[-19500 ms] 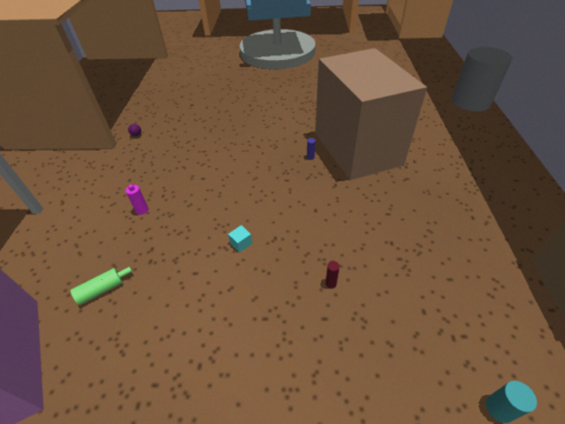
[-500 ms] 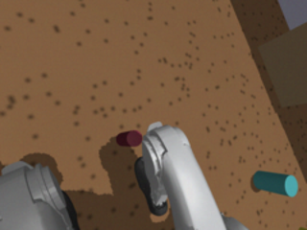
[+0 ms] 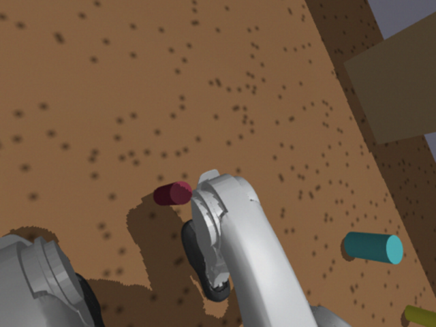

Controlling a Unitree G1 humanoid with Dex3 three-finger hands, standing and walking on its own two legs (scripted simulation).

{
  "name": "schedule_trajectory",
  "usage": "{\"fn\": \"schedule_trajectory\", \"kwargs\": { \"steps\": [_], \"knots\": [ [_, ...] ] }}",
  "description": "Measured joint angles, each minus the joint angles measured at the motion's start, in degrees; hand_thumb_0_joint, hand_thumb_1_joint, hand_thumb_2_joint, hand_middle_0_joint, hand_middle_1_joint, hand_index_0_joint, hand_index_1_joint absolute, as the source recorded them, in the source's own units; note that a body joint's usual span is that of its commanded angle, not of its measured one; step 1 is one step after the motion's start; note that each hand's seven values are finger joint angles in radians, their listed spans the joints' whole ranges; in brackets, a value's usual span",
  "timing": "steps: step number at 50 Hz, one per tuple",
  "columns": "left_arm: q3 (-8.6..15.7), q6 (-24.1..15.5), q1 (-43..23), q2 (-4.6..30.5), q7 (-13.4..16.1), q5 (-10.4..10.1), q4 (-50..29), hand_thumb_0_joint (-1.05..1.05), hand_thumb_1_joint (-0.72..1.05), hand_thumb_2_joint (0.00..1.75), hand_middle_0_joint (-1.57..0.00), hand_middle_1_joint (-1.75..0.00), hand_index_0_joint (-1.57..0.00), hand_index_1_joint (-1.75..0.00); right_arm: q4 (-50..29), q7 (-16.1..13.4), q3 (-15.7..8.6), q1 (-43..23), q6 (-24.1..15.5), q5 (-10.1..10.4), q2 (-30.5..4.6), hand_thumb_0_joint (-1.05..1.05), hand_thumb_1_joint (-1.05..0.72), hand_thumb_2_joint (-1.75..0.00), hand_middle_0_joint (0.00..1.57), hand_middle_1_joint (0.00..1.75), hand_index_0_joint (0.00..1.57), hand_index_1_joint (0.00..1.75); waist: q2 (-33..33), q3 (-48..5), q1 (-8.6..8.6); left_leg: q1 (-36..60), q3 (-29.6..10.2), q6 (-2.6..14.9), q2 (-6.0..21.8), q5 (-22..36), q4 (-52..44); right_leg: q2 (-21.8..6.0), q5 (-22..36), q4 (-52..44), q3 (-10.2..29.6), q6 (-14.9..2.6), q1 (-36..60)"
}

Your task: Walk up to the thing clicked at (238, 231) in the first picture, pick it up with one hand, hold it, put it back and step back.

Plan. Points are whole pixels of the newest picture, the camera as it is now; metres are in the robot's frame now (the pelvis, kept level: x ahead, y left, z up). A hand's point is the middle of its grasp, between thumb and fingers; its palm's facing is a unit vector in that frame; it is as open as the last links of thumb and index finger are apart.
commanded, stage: rest palm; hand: left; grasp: from above
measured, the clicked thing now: out of the picture +0.40 +0.39 -0.28
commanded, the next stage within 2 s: close in 0.64 s
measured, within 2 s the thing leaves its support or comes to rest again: neither
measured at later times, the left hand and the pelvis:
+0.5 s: hand out of the picture +0.38 +0.40 -0.25, palm faces -0.16 -0.44 -0.89, open 14.3 cm; pelvis +0.00 +0.00 +0.00, yaw -1 degrees
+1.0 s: hand out of the picture +0.39 +0.40 -0.25, palm faces -0.13 -0.44 -0.89, open 13.3 cm; pelvis +0.00 +0.00 +0.00, yaw -1 degrees
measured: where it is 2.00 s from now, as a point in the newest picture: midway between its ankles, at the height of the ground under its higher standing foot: (156, 302)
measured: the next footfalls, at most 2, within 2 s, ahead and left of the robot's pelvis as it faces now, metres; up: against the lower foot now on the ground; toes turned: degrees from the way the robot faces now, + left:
none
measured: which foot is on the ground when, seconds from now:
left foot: down 0.00-1.00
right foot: down 0.00-1.00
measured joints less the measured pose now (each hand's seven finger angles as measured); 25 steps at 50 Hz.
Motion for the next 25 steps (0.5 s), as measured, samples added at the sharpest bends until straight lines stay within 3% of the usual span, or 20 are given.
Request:
{"fn": "schedule_trajectory", "kwargs": {
  "steps": [10,25],
  "knots": [
    [0.7,0.5,0.3,-0.3,1.2,-0.7,-0.4,0.00,-0.59,1.04,-0.11,-0.92,-0.07,-0.96,-1.1,0.9,1.0,0.2,-0.4,0.1,-0.2,0.00,-0.91,-0.91,0.20,0.30,0.20,0.30,-1.0,0.5,-0.12,0.5,-0.7,0.10,-0.1,-0.3,0.1,0.0,-0.1,-0.6,-0.7,-0.11,1.0],
    [-0.5,-0.2,0.9,1.1,1.1,-1.4,-0.1,0.00,-0.56,1.02,-0.11,-0.94,-0.08,-0.97,-2.7,1.3,1.8,-0.9,-0.9,0.0,-1.0,0.00,-0.92,-0.91,0.20,0.30,0.20,0.30,-1.5,1.8,-0.23,0.8,-1.2,0.20,-0.1,-0.3,0.6,0.1,0.1,-0.5,-1.0,0.40,1.6]
  ]
}}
